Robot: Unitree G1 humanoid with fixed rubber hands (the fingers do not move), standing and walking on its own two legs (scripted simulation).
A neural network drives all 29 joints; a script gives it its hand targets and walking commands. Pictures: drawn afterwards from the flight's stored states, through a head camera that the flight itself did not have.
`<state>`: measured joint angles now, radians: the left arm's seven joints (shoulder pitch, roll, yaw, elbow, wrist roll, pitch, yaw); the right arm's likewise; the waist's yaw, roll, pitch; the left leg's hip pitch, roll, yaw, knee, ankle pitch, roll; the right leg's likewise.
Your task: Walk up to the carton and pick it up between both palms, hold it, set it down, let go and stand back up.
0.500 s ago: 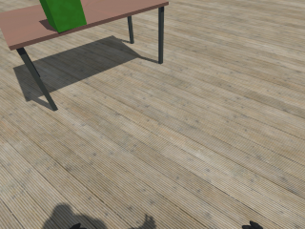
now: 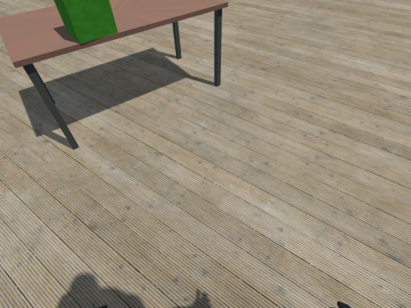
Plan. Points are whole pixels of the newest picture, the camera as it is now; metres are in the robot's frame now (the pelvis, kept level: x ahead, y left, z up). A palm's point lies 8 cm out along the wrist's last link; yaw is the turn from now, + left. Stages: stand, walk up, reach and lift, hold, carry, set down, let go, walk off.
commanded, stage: stand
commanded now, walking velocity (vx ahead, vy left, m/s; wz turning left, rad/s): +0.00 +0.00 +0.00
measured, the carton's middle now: (85, 10) +1.53 +0.71 +0.01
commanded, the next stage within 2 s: walk up in 1.64 s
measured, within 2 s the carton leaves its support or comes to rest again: neither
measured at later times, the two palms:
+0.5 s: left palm out of the picture +0.08 +0.26 -0.10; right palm out of the picture +0.09 -0.26 -0.10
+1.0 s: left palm out of the picture +0.07 +0.26 -0.10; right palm out of the picture +0.09 -0.26 -0.10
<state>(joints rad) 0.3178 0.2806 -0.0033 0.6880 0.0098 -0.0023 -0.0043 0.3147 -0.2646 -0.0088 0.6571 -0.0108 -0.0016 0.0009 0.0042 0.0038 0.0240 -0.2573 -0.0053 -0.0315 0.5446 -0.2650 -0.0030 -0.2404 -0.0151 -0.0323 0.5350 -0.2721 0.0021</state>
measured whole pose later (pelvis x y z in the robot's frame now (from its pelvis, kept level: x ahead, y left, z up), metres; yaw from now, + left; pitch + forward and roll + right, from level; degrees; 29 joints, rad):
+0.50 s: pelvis +0.00 +0.00 +0.00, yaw +0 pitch -1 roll +0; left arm 0.33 0.28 -0.01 0.70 0.01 0.00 0.00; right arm 0.32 -0.27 -0.01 0.68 -0.01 0.00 0.00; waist 0.00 0.00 0.02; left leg -0.25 -0.01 -0.03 0.54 -0.26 0.00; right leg -0.23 -0.02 -0.03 0.53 -0.27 0.00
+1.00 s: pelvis +0.00 +0.00 +0.00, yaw +0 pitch -1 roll +0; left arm 0.33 0.28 -0.01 0.72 0.01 0.00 0.00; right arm 0.32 -0.27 0.00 0.69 -0.01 0.00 0.00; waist 0.00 0.00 0.02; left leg -0.25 -0.01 -0.04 0.53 -0.26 0.00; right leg -0.23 -0.02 -0.04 0.52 -0.27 0.00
